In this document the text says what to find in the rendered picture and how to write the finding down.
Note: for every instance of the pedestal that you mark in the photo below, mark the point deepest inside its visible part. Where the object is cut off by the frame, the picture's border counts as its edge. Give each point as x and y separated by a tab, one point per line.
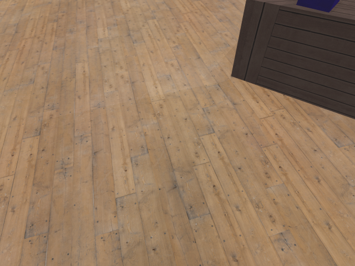
300	52

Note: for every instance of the carton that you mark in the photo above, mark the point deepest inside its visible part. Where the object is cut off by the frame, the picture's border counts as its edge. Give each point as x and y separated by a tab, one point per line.
321	5

